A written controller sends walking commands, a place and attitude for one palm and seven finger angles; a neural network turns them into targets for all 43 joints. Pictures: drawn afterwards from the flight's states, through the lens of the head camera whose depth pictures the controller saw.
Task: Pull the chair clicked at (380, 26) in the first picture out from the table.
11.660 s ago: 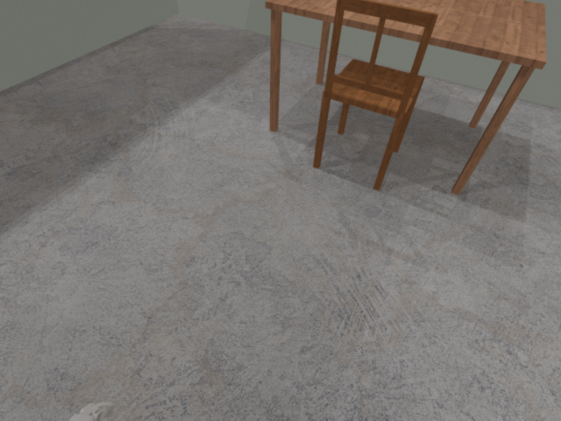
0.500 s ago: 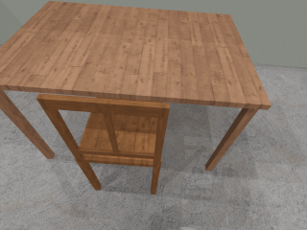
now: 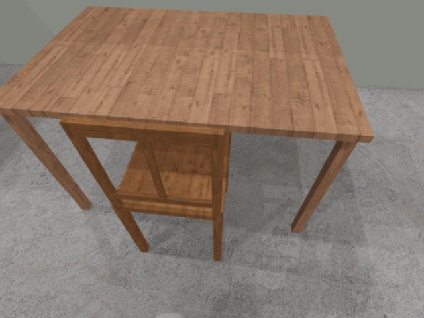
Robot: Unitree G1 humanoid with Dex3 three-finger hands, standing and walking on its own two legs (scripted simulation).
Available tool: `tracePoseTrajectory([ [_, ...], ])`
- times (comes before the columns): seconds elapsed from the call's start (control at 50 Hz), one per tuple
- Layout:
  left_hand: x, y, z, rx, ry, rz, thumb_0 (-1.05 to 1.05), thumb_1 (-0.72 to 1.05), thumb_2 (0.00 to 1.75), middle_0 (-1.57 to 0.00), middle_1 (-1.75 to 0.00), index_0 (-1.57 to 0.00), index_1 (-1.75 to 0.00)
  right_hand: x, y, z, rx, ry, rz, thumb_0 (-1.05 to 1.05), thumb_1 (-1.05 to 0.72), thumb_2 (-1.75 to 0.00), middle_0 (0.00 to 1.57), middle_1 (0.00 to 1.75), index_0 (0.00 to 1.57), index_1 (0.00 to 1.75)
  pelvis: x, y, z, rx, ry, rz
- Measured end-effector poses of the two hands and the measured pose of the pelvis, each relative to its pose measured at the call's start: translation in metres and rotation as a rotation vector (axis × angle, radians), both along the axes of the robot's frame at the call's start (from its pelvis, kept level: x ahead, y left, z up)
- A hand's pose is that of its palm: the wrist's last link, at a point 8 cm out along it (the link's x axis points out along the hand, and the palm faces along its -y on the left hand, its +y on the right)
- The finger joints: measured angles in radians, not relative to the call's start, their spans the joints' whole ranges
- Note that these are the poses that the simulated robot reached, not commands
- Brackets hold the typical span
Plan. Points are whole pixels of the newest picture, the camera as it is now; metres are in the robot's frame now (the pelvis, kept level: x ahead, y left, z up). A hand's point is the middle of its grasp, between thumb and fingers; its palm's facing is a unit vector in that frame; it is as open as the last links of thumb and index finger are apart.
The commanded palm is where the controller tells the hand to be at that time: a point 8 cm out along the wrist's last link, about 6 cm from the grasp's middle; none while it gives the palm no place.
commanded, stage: come to a stop and stand still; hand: left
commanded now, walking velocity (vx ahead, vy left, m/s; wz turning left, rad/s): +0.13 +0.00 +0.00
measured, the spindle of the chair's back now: (154, 171) +0.47 +0.21 -0.10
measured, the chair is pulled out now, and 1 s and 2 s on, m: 0.00 0.00 0.00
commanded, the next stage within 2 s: look again from close up in 0.42 s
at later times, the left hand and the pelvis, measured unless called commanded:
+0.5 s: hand out of the picture +0.00 +0.20 -0.18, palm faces -0.01 -0.98 -0.18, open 7.4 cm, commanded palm none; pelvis -0.01 +0.02 +0.00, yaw +0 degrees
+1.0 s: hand out of the picture +0.01 +0.16 -0.17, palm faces +0.02 -0.98 -0.22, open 7.3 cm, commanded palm none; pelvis -0.01 -0.01 +0.00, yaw -1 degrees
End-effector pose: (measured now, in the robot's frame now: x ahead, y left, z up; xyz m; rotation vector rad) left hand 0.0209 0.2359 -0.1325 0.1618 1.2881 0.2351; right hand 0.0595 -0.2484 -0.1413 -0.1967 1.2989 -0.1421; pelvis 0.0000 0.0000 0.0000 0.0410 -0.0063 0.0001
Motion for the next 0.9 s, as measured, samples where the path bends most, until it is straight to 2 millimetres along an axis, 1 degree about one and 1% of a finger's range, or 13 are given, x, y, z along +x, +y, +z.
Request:
tracePoseTrajectory([
  [0.06, -0.028, 0.012, -0.006, -0.019, 0.043, 0.024, 0.00, 0.91, 0.90, -0.20, -0.30, -0.20, -0.30, 0.006, 0.012, 0.007, -0.010, -0.046, 0.021, 0.00, -0.91, -0.89, 0.19, 0.30, 0.19, 0.30, -0.007, 0.011, -0.001, -0.008, -0.003, -0.004],
  [0.12, -0.051, 0.027, -0.019, -0.047, 0.088, 0.039, 0.00, 0.91, 0.90, -0.20, -0.30, -0.20, -0.30, 0.003, 0.029, 0.009, -0.028, -0.098, 0.025, 0.00, -0.91, -0.89, 0.19, 0.30, 0.19, 0.30, -0.012, 0.026, -0.007, -0.036, -0.007, -0.008],
  [0.16, -0.062, 0.035, -0.023, -0.061, 0.118, 0.039, 0.00, 0.91, 0.90, -0.20, -0.30, -0.20, -0.30, -0.007, 0.043, 0.012, -0.027, -0.102, 0.016, 0.00, -0.91, -0.89, 0.19, 0.30, 0.19, 0.30, -0.015, 0.033, -0.005, -0.032, -0.020, -0.013],
  [0.22, -0.068, 0.041, -0.020, -0.074, 0.136, 0.029, 0.00, 0.91, 0.90, -0.20, -0.30, -0.20, -0.30, -0.029, 0.060, 0.017, -0.016, -0.071, -0.004, 0.00, -0.92, -0.89, 0.19, 0.30, 0.19, 0.30, -0.014, 0.040, 0.002, -0.048, -0.022, -0.006],
  [0.3, -0.067, 0.043, -0.016, -0.090, 0.133, 0.018, 0.00, 0.91, 0.90, -0.20, -0.30, -0.20, -0.30, -0.060, 0.067, 0.017, -0.017, 0.007, -0.032, 0.00, -0.94, -0.89, 0.20, 0.30, 0.20, 0.30, -0.013, 0.044, 0.007, -0.052, -0.007, -0.005],
  [0.38, -0.061, 0.036, -0.016, -0.095, 0.159, -0.011, 0.00, 0.91, 0.90, -0.20, -0.30, -0.20, -0.30, -0.092, 0.072, 0.014, -0.002, 0.087, -0.073, 0.01, -0.93, -0.89, 0.20, 0.30, 0.20, 0.30, -0.013, 0.040, 0.006, -0.038, 0.015, -0.012],
  [0.44, -0.047, 0.026, -0.015, -0.092, 0.165, -0.039, 0.00, 0.91, 0.90, -0.20, -0.30, -0.20, -0.30, -0.115, 0.072, 0.010, 0.016, 0.155, -0.103, 0.00, -0.92, -0.89, 0.20, 0.30, 0.20, 0.30, -0.014, 0.033, 0.005, -0.032, 0.028, -0.012],
  [0.5, -0.027, 0.013, -0.013, -0.081, 0.137, -0.062, 0.00, 0.91, 0.90, -0.20, -0.30, -0.20, -0.30, -0.137, 0.069, 0.003, 0.045, 0.224, -0.129, 0.00, -0.92, -0.89, 0.20, 0.30, 0.20, 0.30, -0.013, 0.023, 0.002, -0.025, 0.036, -0.007],
  [0.56, -0.011, 0.003, -0.013, -0.029, 0.099, -0.088, 0.01, 0.93, 0.90, -0.20, -0.30, -0.20, -0.30, -0.149, 0.059, -0.009, 0.082, 0.272, -0.153, 0.01, -0.91, -0.89, 0.20, 0.30, 0.20, 0.30, -0.013, 0.010, -0.005, -0.024, 0.038, -0.026],
  [0.64, 0.002, -0.008, -0.008, -0.008, 0.066, -0.129, 0.01, 0.94, 0.90, -0.20, -0.30, -0.20, -0.30, -0.137, 0.045, -0.017, 0.094, 0.232, -0.157, 0.01, -0.91, -0.89, 0.20, 0.30, 0.20, 0.30, -0.011, 0.002, -0.006, -0.048, 0.023, -0.024],
  [0.76, 0.016, -0.017, -0.012, -0.013, -0.005, -0.106, 0.01, 0.94, 0.90, -0.20, -0.30, -0.20, -0.30, -0.092, 0.030, -0.016, 0.073, 0.096, -0.118, 0.01, -0.91, -0.89, 0.20, 0.30, 0.19, 0.30, -0.003, -0.009, -0.007, -0.041, -0.007, -0.013],
  [0.82, 0.016, -0.020, -0.010, -0.015, -0.033, -0.094, 0.01, 0.95, 0.90, -0.20, -0.30, -0.20, -0.30, -0.071, 0.024, -0.015, 0.057, 0.041, -0.087, 0.01, -0.92, -0.89, 0.20, 0.30, 0.19, 0.30, -0.003, -0.011, -0.006, -0.040, -0.016, -0.014],
  [0.9, 0.005, -0.020, -0.008, -0.018, -0.035, -0.084, 0.00, 0.94, 0.90, -0.20, -0.30, -0.20, -0.30, -0.055, 0.013, -0.011, 0.040, -0.005, -0.068, 0.02, -0.94, -0.89, 0.20, 0.30, 0.19, 0.30, -0.006, -0.012, -0.004, -0.038, -0.024, -0.013],
])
